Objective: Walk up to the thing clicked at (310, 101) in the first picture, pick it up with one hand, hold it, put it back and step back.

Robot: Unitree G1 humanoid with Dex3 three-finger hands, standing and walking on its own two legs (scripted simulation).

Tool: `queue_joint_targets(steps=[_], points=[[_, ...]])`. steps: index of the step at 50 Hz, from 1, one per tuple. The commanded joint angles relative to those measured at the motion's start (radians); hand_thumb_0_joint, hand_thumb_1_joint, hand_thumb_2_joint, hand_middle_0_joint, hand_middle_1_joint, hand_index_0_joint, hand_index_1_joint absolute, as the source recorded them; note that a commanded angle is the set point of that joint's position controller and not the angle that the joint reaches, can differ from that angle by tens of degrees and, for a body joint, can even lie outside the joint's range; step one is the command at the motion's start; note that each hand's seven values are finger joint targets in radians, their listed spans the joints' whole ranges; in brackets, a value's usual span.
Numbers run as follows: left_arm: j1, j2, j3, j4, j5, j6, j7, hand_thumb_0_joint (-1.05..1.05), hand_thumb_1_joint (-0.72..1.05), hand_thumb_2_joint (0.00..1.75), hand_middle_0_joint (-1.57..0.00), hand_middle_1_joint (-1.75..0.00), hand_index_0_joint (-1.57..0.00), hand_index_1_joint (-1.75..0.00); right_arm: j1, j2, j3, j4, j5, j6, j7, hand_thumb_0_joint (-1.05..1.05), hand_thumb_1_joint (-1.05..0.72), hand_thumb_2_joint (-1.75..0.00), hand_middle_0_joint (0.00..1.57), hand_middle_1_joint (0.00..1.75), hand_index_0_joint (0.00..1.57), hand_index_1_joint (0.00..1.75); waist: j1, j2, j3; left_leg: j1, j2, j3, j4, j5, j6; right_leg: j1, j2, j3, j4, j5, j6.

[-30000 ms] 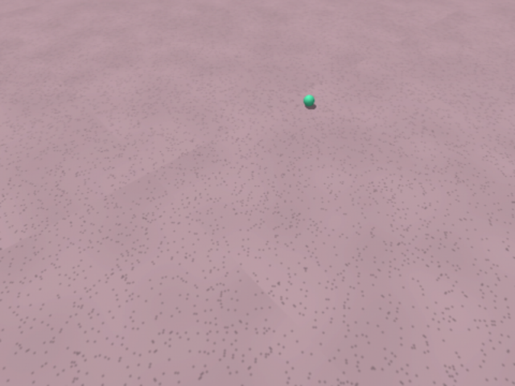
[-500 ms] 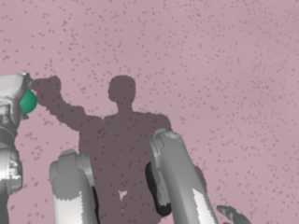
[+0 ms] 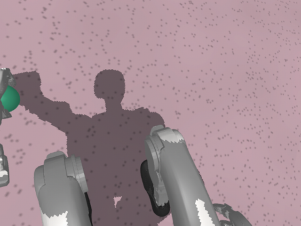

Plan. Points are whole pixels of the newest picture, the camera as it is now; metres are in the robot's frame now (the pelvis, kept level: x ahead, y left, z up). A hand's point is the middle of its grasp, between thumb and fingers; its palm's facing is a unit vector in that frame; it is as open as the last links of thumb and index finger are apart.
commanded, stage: lower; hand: left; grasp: from above
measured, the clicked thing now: (2, 98) +0.49 +0.28 -0.21
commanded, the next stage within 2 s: rest in 0.10 s
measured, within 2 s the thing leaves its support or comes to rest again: rests again in 1.24 s
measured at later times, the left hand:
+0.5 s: hand (8, 100) +0.49 +0.28 -0.23, palm faces -0.45 -0.09 -0.89, open 9.9 cm
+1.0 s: hand (14, 101) +0.49 +0.27 -0.26, palm faces -0.45 -0.10 -0.89, open 9.8 cm
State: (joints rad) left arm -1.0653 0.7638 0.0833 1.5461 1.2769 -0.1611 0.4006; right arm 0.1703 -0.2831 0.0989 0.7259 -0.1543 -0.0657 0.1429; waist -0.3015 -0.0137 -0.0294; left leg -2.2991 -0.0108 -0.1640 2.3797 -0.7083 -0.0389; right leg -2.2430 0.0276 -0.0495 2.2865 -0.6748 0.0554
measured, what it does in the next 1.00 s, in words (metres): stands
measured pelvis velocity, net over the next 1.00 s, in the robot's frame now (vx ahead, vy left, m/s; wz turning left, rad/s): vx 0.00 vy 0.01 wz -0.08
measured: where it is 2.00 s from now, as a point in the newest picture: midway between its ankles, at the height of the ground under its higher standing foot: (122, 211)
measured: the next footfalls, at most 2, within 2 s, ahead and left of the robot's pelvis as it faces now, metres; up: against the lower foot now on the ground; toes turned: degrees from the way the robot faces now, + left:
none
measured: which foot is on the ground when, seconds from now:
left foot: down 0.00-1.00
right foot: down 0.00-1.00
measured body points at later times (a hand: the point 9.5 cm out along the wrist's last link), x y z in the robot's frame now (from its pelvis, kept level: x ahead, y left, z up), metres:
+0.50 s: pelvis +0.00 +0.01 -0.02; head +0.27 +0.08 +0.32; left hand +0.51 +0.28 -0.18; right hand +0.02 -0.26 -0.10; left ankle +0.07 +0.13 -0.31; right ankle +0.10 -0.13 -0.31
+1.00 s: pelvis +0.00 +0.01 -0.03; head +0.29 +0.10 +0.30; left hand +0.51 +0.27 -0.21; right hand +0.02 -0.26 -0.09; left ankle +0.07 +0.13 -0.31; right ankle +0.10 -0.13 -0.31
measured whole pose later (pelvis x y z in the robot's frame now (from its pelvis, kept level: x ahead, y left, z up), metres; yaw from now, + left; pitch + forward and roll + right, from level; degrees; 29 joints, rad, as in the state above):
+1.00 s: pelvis +0.00 +0.01 -0.03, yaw -5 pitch +32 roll -13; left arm -1.10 0.93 0.12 1.66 1.30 -0.17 0.54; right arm 0.14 -0.33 0.22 0.68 -0.22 -0.16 0.22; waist -0.39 -0.09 0.11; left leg -2.35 -0.01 -0.24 2.51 -0.73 -0.03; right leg -2.26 0.05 -0.11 2.35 -0.67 0.06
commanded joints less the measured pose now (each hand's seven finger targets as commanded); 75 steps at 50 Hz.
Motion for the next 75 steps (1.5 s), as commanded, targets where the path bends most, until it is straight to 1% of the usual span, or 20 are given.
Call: queue_joint_targets(steps=[1,13,26,30,32,33,35,43,46,47,48,49,51,57,62,67,68,71,74,75], points=[[-0.355,0.257,0.018,-0.149,0.003,-0.012,0.063,0.0,0.6,0.86,-0.96,-0.82,-0.98,-0.8,0.232,-0.256,-0.072,0.006,-0.004,-0.003,-0.008,0.0,-0.91,-0.9,0.2,0.3,0.2,0.3,-0.017,0.35,-0.689,0.492,0.001,0.123,-0.22,0.214,0.061,0.371,0.022,-0.112,-0.197,0.255,-0.084],[-0.355,0.263,0.019,-0.127,0.01,-0.002,0.107,0.0,0.6,0.85,-0.96,-0.78,-0.97,-0.76,0.223,-0.276,-0.057,0.003,-0.016,-0.017,0.006,0.0,-0.9,-0.9,0.2,0.3,0.2,0.3,-0.047,0.432,-0.675,0.536,0.007,0.101,-0.189,0.253,0.05,0.308,0.028,-0.139,-0.145,0.284,-0.088],[-0.338,0.372,0.084,-0.059,0.028,-0.014,0.145,0.0,0.66,0.83,-0.97,-0.82,-1.0,-0.79,0.231,-0.322,-0.019,-0.021,-0.045,-0.051,0.029,0.0,-0.9,-0.9,0.2,0.3,0.2,0.3,-0.088,0.393,-0.603,0.454,0.01,0.091,-0.127,0.239,0.057,0.345,0.036,-0.161,-0.137,0.275,-0.086],[-0.332,0.345,0.057,-0.056,0.015,-0.015,0.152,0.0,0.69,0.82,-0.99,-0.82,-1.02,-0.79,0.217,-0.323,-0.007,-0.029,-0.046,-0.063,0.037,0.0,-0.91,-0.9,0.2,0.3,0.2,0.3,-0.09,0.413,-0.598,0.47,0.013,0.083,-0.129,0.252,0.052,0.348,0.039,-0.171,-0.133,0.287,-0.086],[-0.339,0.384,0.07,-0.074,0.022,-0.019,0.159,0.0,0.7,0.84,-1.01,-0.81,-1.04,-0.78,0.209,-0.335,-0.003,-0.032,-0.05,-0.067,0.037,0.0,-0.91,-0.9,0.2,0.3,0.2,0.3,-0.087,0.433,-0.608,0.477,0.015,0.075,-0.133,0.252,0.048,0.345,0.043,-0.178,-0.128,0.281,-0.089],[-0.335,0.371,0.052,-0.06,0.02,-0.017,0.161,0.0,0.69,0.83,-1.01,-0.8,-1.04,-0.77,0.207,-0.328,0.002,-0.025,-0.045,-0.066,0.04,0.0,-0.91,-0.9,0.2,0.3,0.2,0.3,-0.08,0.443,-0.613,0.481,0.016,0.074,-0.137,0.244,0.047,0.347,0.045,-0.175,-0.124,0.277,-0.09],[-0.339,0.409,0.086,-0.067,0.023,-0.012,0.172,0.0,0.72,0.84,-1.02,-0.83,-1.05,-0.79,0.223,-0.337,0.0,-0.021,-0.053,-0.072,0.047,0.0,-0.91,-0.9,0.2,0.3,0.2,0.3,-0.094,0.439,-0.609,0.49,0.02,0.073,-0.12,0.268,0.048,0.361,0.046,-0.177,-0.117,0.307,-0.085],[-0.338,0.375,0.041,-0.042,0.012,-0.012,0.186,0.0,0.72,0.81,-1.01,-0.8,-1.04,-0.76,0.203,-0.344,0.023,-0.02,-0.06,-0.09,0.058,0.0,-0.91,-0.9,0.2,0.3,0.2,0.3,-0.115,0.439,-0.58,0.471,0.023,0.065,-0.117,0.255,0.049,0.371,0.051,-0.187,-0.131,0.302,-0.083],[-0.338,0.388,0.039,-0.042,0.017,-0.009,0.195,0.0,0.69,0.79,-0.99,-0.78,-1.02,-0.75,0.205,-0.345,0.028,-0.015,-0.06,-0.093,0.062,0.0,-0.91,-0.9,0.2,0.3,0.2,0.3,-0.114,0.462,-0.592,0.506,0.027,0.059,-0.122,0.288,0.044,0.382,0.053,-0.19,-0.118,0.332,-0.082],[-0.35,0.387,0.041,-0.031,0.017,-0.008,0.196,0.0,0.7,0.8,-1.0,-0.79,-1.03,-0.76,0.204,-0.353,0.03,-0.022,-0.063,-0.098,0.065,0.0,-0.91,-0.9,0.2,0.3,0.2,0.3,-0.131,0.457,-0.571,0.502,0.027,0.057,-0.109,0.292,0.045,0.367,0.051,-0.195,-0.116,0.337,-0.081],[-0.344,0.442,0.076,-0.027,0.012,-0.009,0.206,0.0,0.69,0.8,-1.0,-0.79,-1.03,-0.76,0.204,-0.361,0.029,-0.016,-0.062,-0.096,0.065,0.0,-0.91,-0.9,0.2,0.3,0.2,0.3,-0.121,0.453,-0.573,0.484,0.03,0.053,-0.112,0.274,0.048,0.379,0.055,-0.192,-0.12,0.323,-0.081],[-0.346,0.371,0.024,-0.006,0.009,-0.005,0.201,0.0,0.67,0.8,-0.99,-0.78,-1.02,-0.76,0.19,-0.351,0.039,-0.028,-0.059,-0.1,0.066,0.0,-0.91,-0.9,0.2,0.3,0.2,0.3,-0.128,0.439,-0.538,0.467,0.025,0.057,-0.111,0.255,0.049,0.354,0.054,-0.19,-0.123,0.305,-0.084],[-0.351,0.415,0.05,-0.021,0.009,-0.006,0.212,0.0,0.68,0.8,-0.99,-0.79,-1.02,-0.76,0.187,-0.356,0.039,-0.024,-0.061,-0.102,0.069,0.0,-0.91,-0.9,0.2,0.3,0.2,0.3,-0.126,0.455,-0.561,0.492,0.031,0.048,-0.12,0.267,0.047,0.37,0.06,-0.197,-0.122,0.318,-0.082],[-0.365,0.408,0.033,0.006,0.013,-0.007,0.21,0.0,0.68,0.82,-0.99,-0.81,-1.02,-0.78,0.181,-0.366,0.052,-0.036,-0.065,-0.117,0.077,0.0,-0.91,-0.9,0.2,0.3,0.2,0.3,-0.15,0.463,-0.514,0.479,0.032,0.043,-0.117,0.254,0.046,0.355,0.059,-0.202,-0.12,0.308,-0.082],[-0.344,0.46,0.062,0.044,0.015,-0.015,0.218,0.0,0.67,0.8,-0.99,-0.79,-1.01,-0.76,0.183,-0.379,0.06,-0.033,-0.066,-0.119,0.075,0.0,-0.91,-0.9,0.2,0.3,0.2,0.3,-0.147,0.447,-0.494,0.454,0.035,0.032,-0.123,0.222,0.046,0.355,0.061,-0.21,-0.122,0.279,-0.082],[-0.356,0.434,0.028,0.034,0.01,-0.025,0.215,0.0,0.67,0.8,-0.99,-0.79,-1.02,-0.77,0.164,-0.381,0.071,-0.052,-0.07,-0.129,0.077,0.0,-0.91,-0.9,0.2,0.3,0.2,0.3,-0.157,0.453,-0.499,0.475,0.039,0.024,-0.118,0.236,0.044,0.36,0.062,-0.217,-0.123,0.292,-0.08],[-0.344,0.467,0.056,0.05,0.015,-0.024,0.217,0.0,0.68,0.8,-0.98,-0.8,-1.01,-0.77,0.184,-0.394,0.068,-0.042,-0.072,-0.128,0.076,0.0,-0.91,-0.9,0.2,0.3,0.2,0.3,-0.163,0.447,-0.479,0.472,0.039,0.022,-0.109,0.244,0.044,0.352,0.06,-0.219,-0.119,0.299,-0.079],[-0.335,0.457,0.047,0.062,0.023,-0.029,0.219,0.0,0.68,0.8,-1.0,-0.78,-1.03,-0.75,0.186,-0.388,0.074,-0.045,-0.075,-0.126,0.077,0.0,-0.91,-0.9,0.2,0.3,0.2,0.3,-0.164,0.432,-0.471,0.454,0.039,0.02,-0.112,0.235,0.046,0.358,0.063,-0.222,-0.125,0.29,-0.078],[-0.335,0.422,0.007,0.07,0.024,-0.033,0.223,0.0,0.66,0.78,-0.97,-0.79,-1.0,-0.76,0.166,-0.389,0.08,-0.054,-0.076,-0.132,0.081,0.0,-0.91,-0.9,0.2,0.3,0.2,0.3,-0.166,0.452,-0.464,0.485,0.043,0.01,-0.126,0.235,0.04,0.342,0.066,-0.226,-0.12,0.292,-0.078],[-0.341,0.46,0.027,0.089,0.022,-0.035,0.227,0.0,0.65,0.77,-0.96,-0.79,-1.0,-0.75,0.17,-0.396,0.083,-0.048,-0.074,-0.132,0.08,0.0,-0.91,-0.9,0.2,0.3,0.2,0.3,-0.168,0.441,-0.451,0.462,0.042,0.007,-0.123,0.218,0.042,0.34,0.065,-0.228,-0.117,0.277,-0.078]])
